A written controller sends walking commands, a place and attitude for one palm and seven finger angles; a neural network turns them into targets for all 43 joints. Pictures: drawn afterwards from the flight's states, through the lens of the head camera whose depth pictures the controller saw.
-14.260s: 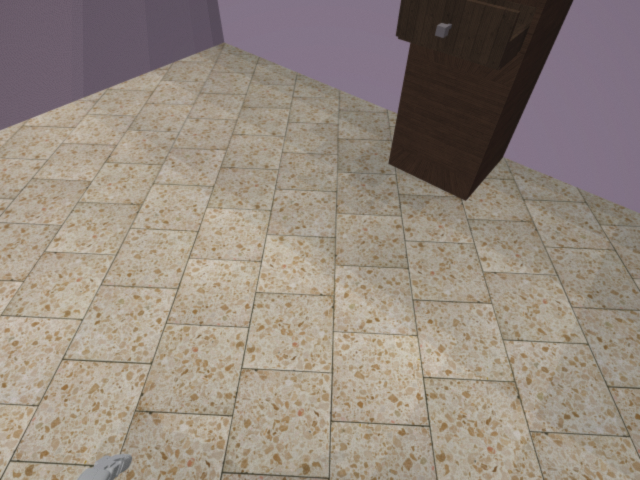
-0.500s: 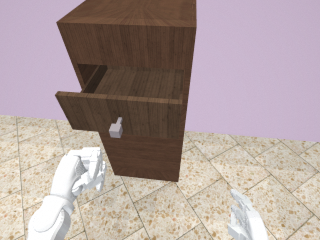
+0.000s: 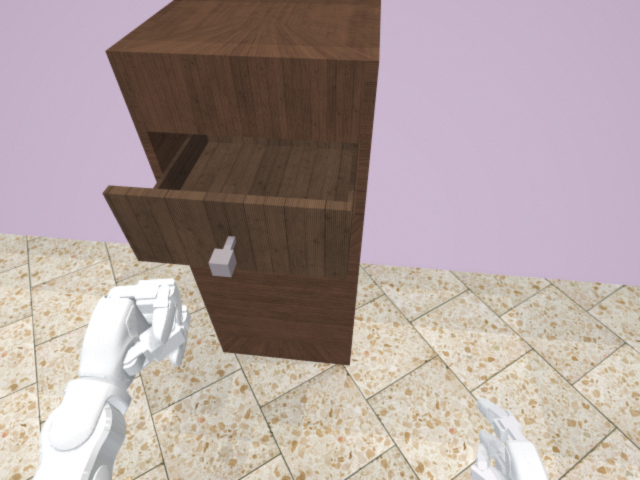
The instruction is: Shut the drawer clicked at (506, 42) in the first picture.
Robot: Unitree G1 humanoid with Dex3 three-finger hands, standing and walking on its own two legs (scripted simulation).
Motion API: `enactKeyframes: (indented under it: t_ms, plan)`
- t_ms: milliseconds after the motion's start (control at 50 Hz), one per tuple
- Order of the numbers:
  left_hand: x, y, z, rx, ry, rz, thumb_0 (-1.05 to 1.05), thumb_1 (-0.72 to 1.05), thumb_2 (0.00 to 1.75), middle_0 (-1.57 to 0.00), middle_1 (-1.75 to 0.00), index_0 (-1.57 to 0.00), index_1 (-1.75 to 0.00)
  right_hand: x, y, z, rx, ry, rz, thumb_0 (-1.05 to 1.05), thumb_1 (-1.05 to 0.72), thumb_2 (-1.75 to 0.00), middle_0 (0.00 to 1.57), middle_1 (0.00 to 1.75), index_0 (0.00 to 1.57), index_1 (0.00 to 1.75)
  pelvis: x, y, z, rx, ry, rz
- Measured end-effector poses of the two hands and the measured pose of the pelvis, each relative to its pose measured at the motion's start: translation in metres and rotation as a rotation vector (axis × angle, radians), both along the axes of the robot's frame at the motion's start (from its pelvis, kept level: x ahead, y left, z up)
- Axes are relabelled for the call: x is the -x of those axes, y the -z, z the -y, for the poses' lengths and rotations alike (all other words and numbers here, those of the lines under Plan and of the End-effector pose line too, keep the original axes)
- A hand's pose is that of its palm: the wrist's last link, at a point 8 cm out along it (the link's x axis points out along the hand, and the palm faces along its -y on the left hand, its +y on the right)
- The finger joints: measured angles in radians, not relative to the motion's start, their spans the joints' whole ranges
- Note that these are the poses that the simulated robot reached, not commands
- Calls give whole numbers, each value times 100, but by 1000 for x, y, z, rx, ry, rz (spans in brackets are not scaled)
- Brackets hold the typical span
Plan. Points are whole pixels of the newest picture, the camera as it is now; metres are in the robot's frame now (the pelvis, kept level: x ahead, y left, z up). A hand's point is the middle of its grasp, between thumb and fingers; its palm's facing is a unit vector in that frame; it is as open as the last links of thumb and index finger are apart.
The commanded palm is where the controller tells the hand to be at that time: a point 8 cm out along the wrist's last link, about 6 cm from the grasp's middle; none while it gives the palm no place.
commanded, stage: bring the fist close to the handle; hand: left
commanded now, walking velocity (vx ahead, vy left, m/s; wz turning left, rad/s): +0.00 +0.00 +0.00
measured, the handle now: (226, 254) +0.44 +0.19 +0.02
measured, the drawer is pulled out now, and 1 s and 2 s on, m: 0.18 0.18 0.18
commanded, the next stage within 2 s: push the drawer shut in 1.48 s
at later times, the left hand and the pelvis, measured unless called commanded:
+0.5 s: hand (197, 328) +0.27 +0.17 +0.08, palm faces -0.04 -1.00 -0.04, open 3.3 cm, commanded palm +0.25 +0.22 +0.07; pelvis -0.01 +0.00 -0.01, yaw +0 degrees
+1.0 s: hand (228, 313) +0.33 +0.16 +0.02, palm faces -0.06 -1.00 -0.03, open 3.3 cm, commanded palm +0.31 +0.21 +0.02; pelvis -0.01 +0.00 -0.03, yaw -1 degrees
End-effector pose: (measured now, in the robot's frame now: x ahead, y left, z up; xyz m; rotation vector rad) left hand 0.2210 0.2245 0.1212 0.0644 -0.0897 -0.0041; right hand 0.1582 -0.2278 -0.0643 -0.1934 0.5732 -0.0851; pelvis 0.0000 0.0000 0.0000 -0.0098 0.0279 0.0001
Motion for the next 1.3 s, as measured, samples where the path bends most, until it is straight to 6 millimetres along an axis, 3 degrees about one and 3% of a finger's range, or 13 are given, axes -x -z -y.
enactKeyframes:
  t_ms: [300, 420, 760, 960, 1160, 1300]
  plan:
    - [-10, 26, 2, 25, 12, -60, 2, 90, 90, -140, -160, -140, -160, 4, 4, 6, 4, -1, -7, 2, -90, -90, 20, 30, 20, 30, 7, 2, 6, -5, -1, -16]
    - [-23, 40, -3, 15, 17, -81, 2, 90, 90, -140, -160, -140, -160, 12, 12, 11, 15, 10, -48, 2, -90, -90, 20, 30, 20, 30, 10, 5, 6, -3, -1, -36]
    - [-63, 71, 14, 36, 56, -84, 2, 90, 90, -140, -160, -140, -160, 40, 39, 10, 13, 62, -191, 2, -91, -90, 20, 30, 20, 30, 9, 15, -4, -9, 15, -110]
    - [-88, 95, 12, 27, 44, -97, 2, 90, 90, -140, -160, -140, -160, 53, 58, 11, 17, 71, -284, 1, -91, -90, 20, 30, 20, 30, 13, 27, -4, -7, 16, -162]
    - [-106, 109, 18, 34, 60, -77, 2, 90, 90, -140, -160, -140, -160, 66, 73, 18, 22, 98, -348, 1, -91, -90, 20, 30, 20, 30, 15, 39, -3, -7, 22, -209]
    - [-101, 103, 18, 26, 56, -66, 2, 90, 90, -140, -160, -140, -160, 71, 74, 18, 6, 117, -359, 1, -91, -90, 20, 30, 20, 30, 13, 38, -3, -7, 27, -209]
